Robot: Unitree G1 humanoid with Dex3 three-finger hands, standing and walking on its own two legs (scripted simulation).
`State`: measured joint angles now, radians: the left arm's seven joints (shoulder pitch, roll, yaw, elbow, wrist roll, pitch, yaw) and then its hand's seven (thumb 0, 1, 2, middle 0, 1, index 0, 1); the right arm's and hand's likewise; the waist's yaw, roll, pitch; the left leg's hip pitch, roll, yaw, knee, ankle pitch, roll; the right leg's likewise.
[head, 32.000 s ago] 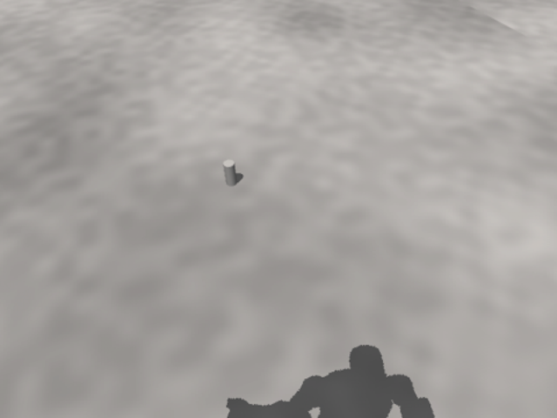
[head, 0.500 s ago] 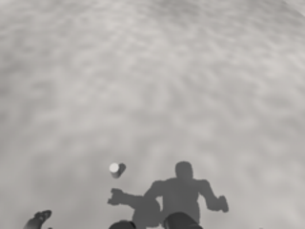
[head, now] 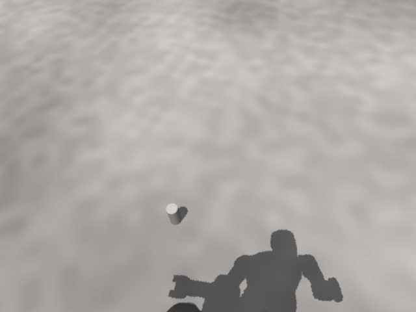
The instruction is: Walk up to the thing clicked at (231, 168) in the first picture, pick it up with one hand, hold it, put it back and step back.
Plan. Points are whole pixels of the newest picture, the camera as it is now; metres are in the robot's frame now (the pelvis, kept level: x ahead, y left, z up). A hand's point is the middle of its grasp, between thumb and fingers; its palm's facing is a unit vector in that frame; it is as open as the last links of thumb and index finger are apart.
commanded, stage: step back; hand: left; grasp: from the side
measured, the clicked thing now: (174, 214) +0.61 +0.23 -0.70
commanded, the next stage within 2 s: none
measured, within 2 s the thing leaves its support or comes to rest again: neither
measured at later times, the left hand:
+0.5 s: hand out of the picture -0.06 +0.25 -0.16, palm faces -0.03 -0.91 -0.41, open 7.4 cm
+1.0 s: hand out of the picture -0.21 +0.24 -0.15, palm faces +0.06 -0.93 -0.37, open 7.4 cm
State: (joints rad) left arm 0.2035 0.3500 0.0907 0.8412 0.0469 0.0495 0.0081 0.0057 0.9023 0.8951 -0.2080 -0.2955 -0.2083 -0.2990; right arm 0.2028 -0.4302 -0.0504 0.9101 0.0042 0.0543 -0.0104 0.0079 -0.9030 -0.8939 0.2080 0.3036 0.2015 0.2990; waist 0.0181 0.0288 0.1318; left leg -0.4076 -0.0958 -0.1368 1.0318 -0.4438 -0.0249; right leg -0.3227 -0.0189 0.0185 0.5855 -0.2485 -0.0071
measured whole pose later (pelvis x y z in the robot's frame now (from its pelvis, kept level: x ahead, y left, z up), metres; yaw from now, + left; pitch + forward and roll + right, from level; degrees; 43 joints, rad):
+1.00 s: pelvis -0.32 -0.03 -0.01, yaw +3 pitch -4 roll -1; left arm 0.12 0.38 0.07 0.81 0.02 0.09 0.02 0.00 0.91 0.90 -0.20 -0.29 -0.21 -0.30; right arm 0.20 -0.35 -0.03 0.88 -0.05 0.05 0.00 0.01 -0.90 -0.89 0.21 0.30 0.20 0.30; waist 0.00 -0.03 0.17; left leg -0.27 -0.01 -0.04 0.64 -0.31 0.02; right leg -0.50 0.08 0.08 1.11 -0.51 -0.01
